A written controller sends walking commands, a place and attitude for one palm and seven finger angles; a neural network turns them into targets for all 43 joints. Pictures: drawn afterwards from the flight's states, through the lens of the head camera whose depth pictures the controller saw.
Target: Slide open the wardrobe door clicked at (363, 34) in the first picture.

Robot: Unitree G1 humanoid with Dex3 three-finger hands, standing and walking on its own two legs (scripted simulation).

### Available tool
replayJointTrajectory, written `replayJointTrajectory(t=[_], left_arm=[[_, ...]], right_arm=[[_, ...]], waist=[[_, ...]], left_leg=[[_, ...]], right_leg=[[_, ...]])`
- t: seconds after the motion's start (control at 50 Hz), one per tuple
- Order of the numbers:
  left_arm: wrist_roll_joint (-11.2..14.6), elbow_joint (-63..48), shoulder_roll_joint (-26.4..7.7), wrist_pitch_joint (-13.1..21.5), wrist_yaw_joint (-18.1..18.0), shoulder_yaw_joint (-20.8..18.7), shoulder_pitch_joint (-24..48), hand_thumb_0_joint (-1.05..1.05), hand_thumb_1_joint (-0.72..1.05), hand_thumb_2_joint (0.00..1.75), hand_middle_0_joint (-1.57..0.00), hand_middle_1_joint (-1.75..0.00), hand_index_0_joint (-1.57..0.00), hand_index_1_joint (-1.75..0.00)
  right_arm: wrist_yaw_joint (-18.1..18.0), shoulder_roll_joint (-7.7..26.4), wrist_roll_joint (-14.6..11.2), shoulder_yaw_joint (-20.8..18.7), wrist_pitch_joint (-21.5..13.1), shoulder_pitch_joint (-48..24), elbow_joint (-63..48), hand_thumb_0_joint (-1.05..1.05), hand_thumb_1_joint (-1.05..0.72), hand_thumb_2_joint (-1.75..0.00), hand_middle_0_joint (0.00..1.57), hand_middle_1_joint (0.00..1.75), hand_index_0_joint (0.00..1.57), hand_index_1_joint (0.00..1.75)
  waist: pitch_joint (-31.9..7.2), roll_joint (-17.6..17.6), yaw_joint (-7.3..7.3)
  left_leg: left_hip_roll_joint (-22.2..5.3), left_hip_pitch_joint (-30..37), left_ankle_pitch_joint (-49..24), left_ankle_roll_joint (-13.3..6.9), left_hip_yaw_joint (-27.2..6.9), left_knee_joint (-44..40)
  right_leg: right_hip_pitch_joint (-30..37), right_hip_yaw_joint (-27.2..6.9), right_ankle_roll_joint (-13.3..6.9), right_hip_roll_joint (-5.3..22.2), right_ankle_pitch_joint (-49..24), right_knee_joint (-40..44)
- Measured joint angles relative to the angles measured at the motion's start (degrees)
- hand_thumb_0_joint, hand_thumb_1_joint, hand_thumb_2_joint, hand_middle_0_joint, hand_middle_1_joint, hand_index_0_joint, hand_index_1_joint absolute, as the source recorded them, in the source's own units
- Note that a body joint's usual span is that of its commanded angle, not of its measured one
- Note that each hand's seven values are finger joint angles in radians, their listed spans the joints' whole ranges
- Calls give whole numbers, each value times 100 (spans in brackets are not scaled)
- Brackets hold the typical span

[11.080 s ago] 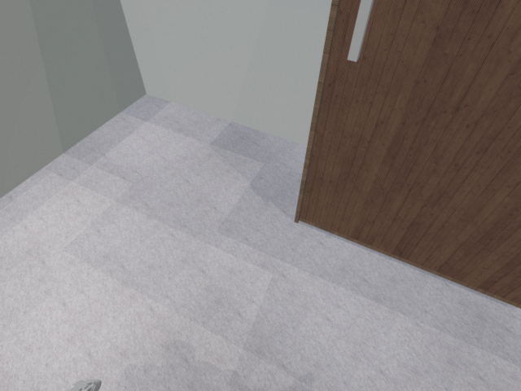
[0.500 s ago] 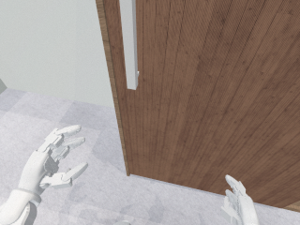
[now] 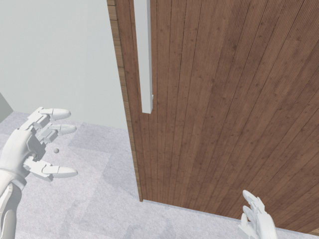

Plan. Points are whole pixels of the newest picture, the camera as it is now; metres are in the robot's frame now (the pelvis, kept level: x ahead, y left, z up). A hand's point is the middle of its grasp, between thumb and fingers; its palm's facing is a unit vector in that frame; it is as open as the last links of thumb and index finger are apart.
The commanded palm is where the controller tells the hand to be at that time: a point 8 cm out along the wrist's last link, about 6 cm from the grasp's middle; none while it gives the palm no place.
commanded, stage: raise the hand with hooked fingers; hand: left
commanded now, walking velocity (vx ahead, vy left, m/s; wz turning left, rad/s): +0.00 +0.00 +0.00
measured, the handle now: (147, 56) +0.46 +0.08 +0.25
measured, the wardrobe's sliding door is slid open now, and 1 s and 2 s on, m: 0.00 0.00 0.00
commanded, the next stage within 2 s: move the hooked fingers beside the handle in 0.98 s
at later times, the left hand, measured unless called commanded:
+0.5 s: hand (32, 99) +0.28 +0.27 +0.25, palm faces +0.01 -0.98 -0.19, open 14.0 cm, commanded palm +0.24 +0.31 +0.26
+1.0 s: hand (45, 96) +0.30 +0.25 +0.25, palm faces +0.00 -0.98 -0.18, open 14.0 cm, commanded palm +0.25 +0.30 +0.26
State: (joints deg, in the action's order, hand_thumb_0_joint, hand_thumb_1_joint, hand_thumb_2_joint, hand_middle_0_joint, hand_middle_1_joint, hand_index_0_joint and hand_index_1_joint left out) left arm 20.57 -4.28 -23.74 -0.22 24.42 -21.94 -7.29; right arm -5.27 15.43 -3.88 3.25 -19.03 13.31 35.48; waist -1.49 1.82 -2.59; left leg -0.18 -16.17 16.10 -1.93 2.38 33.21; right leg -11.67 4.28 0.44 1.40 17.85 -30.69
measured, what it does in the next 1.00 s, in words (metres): stands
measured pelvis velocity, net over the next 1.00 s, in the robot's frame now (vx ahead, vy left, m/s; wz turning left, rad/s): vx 0.02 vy -0.02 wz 0.01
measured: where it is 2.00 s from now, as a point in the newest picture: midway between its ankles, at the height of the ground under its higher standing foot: outside the picture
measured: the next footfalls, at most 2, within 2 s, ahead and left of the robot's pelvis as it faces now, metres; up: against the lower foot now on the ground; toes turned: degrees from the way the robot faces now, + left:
none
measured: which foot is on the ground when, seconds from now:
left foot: down 0.00-1.00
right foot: down 0.00-1.00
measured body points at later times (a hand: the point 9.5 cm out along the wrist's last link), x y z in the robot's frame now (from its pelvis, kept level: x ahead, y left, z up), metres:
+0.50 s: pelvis +0.01 -0.01 +0.01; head -0.01 -0.04 +0.46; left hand +0.27 +0.32 +0.26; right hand +0.21 -0.22 -0.06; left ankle +0.02 +0.09 -0.73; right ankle -0.02 -0.12 -0.73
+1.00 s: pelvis +0.02 -0.02 +0.01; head +0.00 -0.05 +0.46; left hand +0.29 +0.31 +0.26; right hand +0.22 -0.24 -0.06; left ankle +0.02 +0.09 -0.73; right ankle -0.02 -0.12 -0.73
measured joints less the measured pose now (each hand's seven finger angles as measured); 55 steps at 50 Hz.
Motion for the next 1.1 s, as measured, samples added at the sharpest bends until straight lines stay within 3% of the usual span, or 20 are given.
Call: replayJointTrajectory(t=[0.26, 0.44, 0.62, 0.82, 0.94, 1.1], left_arm=[[-20, 233, -491, -1049, 367, -372, 1113, 0, -45, 32, -30, -117, -30, -117], [-74, 703, -908, -1568, 612, -654, 1877, -1, -49, 30, -31, -119, -30, -120], [-37, 1166, -1205, -1844, 849, -823, 2275, -1, -50, 30, -31, -120, -30, -120], [-41, 716, -890, -1757, 683, -802, 1937, -1, -49, 30, -31, -120, -30, -120], [-141, 806, -942, -1856, 600, -780, 2072, -1, -50, 30, -31, -120, -30, -120], [-62, 836, -998, -1868, 697, -784, 2043, -1, -50, 30, -31, -120, -30, -120]], right_arm=[[57, -133, -66, 311, 371, -281, -96, 1, -90, -89, 21, 30, 20, 30], [90, -20, -148, 326, 567, -252, -10, 1, -90, -89, 21, 30, 20, 30], [168, 178, -232, 208, 682, -213, -44, 1, -90, -89, 21, 30, 20, 30], [122, 183, -205, 122, 672, -213, -118, 1, -90, -90, 20, 30, 20, 30], [95, 125, -219, 161, 676, -238, -130, 1, -90, -90, 20, 30, 20, 30], [123, 81, -218, 210, 706, -274, -118, 1, -90, -90, 20, 30, 20, 30]], waist=[[49, 118, -155], [48, 198, -126], [-69, 246, -39], [-48, 194, -22], [-24, 208, -50], [-64, 252, -50]], left_leg=[[46, 399, -213, 25, -69, -469], [33, 488, -283, 71, -111, -627], [5, 465, -275, 111, -78, -668], [-41, 495, -181, 146, -45, -591], [-42, 527, -173, 160, -66, -598], [-32, 497, -156, 153, -70, -586]], right_leg=[[410, 74, -25, 15, -166, 435], [486, 113, -72, -9, -194, 546], [404, 76, -104, -33, -148, 496], [410, 36, -137, -73, -61, 406], [451, 55, -147, -77, -46, 416], [426, 58, -136, -68, -30, 409]])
